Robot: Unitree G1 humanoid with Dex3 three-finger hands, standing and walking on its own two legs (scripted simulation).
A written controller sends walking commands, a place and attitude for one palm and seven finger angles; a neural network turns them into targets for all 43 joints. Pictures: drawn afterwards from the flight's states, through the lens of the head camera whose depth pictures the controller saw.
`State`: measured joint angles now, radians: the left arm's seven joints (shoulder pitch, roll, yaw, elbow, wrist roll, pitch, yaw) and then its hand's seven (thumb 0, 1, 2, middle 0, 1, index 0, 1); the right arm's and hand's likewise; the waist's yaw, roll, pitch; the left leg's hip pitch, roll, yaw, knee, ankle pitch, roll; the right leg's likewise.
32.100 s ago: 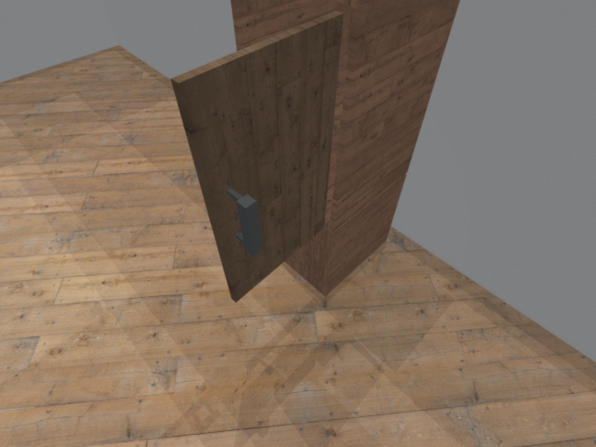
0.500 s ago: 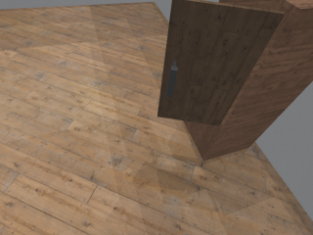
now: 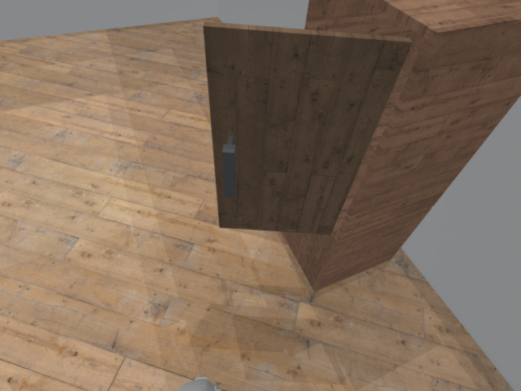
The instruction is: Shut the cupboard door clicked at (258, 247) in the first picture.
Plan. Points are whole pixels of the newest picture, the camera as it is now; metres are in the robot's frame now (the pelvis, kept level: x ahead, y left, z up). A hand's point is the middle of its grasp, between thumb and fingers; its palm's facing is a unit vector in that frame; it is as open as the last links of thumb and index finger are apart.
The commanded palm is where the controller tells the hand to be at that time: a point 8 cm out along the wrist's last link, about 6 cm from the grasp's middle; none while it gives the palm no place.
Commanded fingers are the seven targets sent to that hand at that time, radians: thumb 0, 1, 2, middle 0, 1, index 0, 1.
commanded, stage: take the last steps up to it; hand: left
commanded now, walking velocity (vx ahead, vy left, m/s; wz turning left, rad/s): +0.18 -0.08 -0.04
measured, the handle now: (230, 165) +0.58 +0.09 -0.04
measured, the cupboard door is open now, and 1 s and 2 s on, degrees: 64 64 64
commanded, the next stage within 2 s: come to a stop and stand still in 0.08 s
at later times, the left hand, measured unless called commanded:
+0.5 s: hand (187, 366) +0.19 +0.13 -0.17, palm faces -0.02 -0.97 -0.24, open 7.4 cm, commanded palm none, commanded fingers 0.00 0.90 0.90 -0.20 -0.30 -0.20 -0.30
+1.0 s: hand out of the picture +0.13 +0.22 -0.17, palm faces -0.01 -0.95 -0.31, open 7.4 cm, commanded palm none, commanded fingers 0.00 0.90 0.90 -0.20 -0.30 -0.20 -0.30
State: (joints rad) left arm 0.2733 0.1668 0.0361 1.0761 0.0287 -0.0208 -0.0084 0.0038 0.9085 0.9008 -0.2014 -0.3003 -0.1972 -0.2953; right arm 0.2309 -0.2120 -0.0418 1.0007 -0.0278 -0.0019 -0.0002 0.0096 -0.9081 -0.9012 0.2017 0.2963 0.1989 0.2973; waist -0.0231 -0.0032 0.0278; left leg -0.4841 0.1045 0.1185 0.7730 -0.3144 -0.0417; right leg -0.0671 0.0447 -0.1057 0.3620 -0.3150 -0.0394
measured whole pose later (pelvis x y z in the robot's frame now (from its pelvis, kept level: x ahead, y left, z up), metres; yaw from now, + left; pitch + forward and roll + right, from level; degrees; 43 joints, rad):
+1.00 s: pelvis +0.10 +0.01 -0.01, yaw -3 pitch -1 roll +1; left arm 0.29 0.20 0.01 0.97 0.03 0.03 0.03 0.01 0.91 0.90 -0.20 -0.30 -0.20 -0.30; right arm 0.21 -0.18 0.00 0.86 -0.01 0.02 -0.01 0.01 -0.90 -0.90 0.20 0.30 0.20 0.30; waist 0.03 0.04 0.01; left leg -0.26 -0.04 0.15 0.60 -0.33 0.08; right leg -0.33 -0.03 0.01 0.64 -0.31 -0.01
